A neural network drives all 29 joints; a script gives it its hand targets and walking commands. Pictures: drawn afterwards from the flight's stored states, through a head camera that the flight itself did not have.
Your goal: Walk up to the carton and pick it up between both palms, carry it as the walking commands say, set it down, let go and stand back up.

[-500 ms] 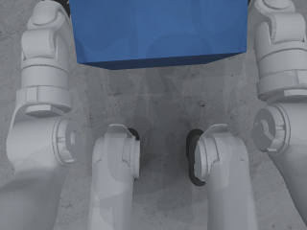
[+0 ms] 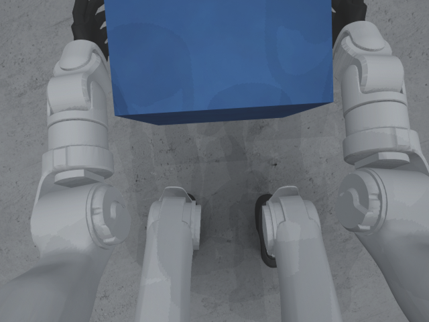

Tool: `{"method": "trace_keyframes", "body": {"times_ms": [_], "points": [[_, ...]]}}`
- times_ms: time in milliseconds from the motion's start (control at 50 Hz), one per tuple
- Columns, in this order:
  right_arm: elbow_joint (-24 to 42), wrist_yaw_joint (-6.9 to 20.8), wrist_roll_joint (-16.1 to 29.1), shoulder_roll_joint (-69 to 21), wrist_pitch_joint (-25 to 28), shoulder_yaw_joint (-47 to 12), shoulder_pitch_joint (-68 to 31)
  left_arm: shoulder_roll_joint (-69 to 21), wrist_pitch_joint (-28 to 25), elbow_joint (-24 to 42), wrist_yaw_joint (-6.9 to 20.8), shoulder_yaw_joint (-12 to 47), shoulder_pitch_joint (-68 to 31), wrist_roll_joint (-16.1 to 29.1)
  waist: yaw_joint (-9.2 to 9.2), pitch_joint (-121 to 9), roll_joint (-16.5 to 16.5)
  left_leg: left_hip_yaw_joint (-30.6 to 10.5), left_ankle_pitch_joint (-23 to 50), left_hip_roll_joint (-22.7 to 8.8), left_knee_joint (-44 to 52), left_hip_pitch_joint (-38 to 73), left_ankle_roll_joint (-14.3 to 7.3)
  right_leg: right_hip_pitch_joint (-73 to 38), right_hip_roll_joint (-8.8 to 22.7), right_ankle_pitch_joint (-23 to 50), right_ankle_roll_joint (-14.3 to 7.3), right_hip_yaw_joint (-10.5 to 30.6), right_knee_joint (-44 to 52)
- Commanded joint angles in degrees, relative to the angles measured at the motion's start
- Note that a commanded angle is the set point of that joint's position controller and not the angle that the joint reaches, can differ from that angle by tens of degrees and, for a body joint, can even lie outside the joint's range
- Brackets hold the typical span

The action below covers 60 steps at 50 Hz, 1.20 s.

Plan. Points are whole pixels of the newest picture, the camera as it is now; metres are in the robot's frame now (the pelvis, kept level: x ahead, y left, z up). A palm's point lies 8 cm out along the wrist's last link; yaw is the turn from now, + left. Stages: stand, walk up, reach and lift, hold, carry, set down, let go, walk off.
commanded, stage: reach and lift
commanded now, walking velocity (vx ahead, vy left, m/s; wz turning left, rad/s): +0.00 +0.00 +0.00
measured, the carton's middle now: (217, 53) +0.54 +0.02 -0.17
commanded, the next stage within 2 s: none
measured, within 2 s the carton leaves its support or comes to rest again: neither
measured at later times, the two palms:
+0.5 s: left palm (64, 38) +0.51 +0.20 -0.03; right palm (379, 17) +0.53 -0.16 -0.03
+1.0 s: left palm (17, 30) +0.49 +0.20 +0.04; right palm out of the picture +0.51 -0.16 +0.04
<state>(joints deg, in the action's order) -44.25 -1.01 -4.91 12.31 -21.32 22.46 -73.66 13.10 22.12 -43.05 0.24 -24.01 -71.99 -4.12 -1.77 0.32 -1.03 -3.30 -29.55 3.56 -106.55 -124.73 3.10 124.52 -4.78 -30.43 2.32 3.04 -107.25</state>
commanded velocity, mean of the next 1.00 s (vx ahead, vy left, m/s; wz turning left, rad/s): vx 0.00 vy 0.00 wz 0.00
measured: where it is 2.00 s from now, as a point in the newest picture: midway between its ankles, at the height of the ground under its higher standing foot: (226, 241)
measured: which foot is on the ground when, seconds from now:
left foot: down 0.00-1.00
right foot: down 0.00-1.00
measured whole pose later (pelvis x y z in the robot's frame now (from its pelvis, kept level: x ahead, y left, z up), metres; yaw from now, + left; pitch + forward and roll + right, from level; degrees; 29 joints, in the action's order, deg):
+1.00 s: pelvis +0.02 +0.00 +0.11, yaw +0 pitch +45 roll +0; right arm -39.3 1.5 -8.7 6.2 -22.2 24.7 -56.9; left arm 6.2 23.3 -37.8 1.6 -25.4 -55.6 -8.0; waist -1.7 -10.7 -0.7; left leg -4.8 -25.5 4.4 -84.9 -104.1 2.7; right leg 103.7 -5.3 -26.5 2.4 4.8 -85.5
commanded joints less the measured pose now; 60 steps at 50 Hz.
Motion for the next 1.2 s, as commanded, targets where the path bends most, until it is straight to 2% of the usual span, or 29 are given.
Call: {"method": "trace_keyframes", "body": {"times_ms": [0, 500, 840, 1180], "points": [[5.6, 14.3, 7.9, -54.1, 0.6, -24.1, -36.3, -51.7, -1.3, 7.3, 15.1, 24.6, -38.9, 8.8, -1.51, -72.6, -1.2, 9.5, 19.9, 3.6, 8.8, 37.8, -2.0, -38.7, -3.6, 18.4, -1.4, -8.2, 9.5], [5.9, 16.8, 6.5, -58.4, -0.3, -24.5, -27.7, -58.4, -0.1, 8.2, 15.9, 26.5, -30.5, 7.3, -0.67, -73.1, 0.3, 8.7, 21.8, 4.5, 18.9, 47.9, -1.4, -42.1, -4.3, 18.0, -1.1, -8.5, 19.7], [6.0, 17.5, 5.7, -61.7, -0.3, -25.5, -21.8, -61.2, -0.3, 8.4, 17.1, 27.1, -24.7, 6.5, -0.71, -71.3, -0.8, 8.3, 21.1, 4.8, 26.3, 52.9, -1.7, -50.2, -4.4, 18.0, -0.5, -7.5, 27.6], [7.9, 18.5, 5.3, -64.7, 0.1, -27.7, -13.3, -64.8, -0.7, 10.0, 17.9, 29.9, -16.3, 6.2, -0.46, -67.0, 0.0, 6.8, 23.5, 4.8, 34.9, 62.4, -1.8, -57.5, -4.2, 20.0, -0.6, -6.4, 36.1]]}}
